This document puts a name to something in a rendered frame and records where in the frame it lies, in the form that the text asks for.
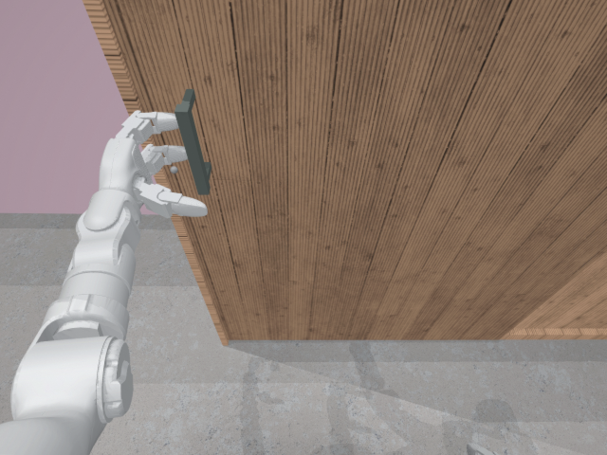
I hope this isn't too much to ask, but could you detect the robot left upper arm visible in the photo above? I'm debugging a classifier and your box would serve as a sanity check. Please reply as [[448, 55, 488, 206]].
[[0, 336, 134, 455]]

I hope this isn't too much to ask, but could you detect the robot left forearm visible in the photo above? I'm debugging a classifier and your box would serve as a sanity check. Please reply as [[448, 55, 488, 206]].
[[10, 190, 141, 420]]

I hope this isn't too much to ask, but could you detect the left robot hand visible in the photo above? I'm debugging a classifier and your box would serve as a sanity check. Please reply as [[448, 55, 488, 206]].
[[99, 110, 208, 218]]

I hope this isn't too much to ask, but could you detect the wardrobe door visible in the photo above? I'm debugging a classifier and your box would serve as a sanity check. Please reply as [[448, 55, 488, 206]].
[[514, 251, 607, 328], [102, 0, 607, 340]]

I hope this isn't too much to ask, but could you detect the handle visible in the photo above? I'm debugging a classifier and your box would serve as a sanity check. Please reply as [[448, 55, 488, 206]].
[[175, 89, 212, 195]]

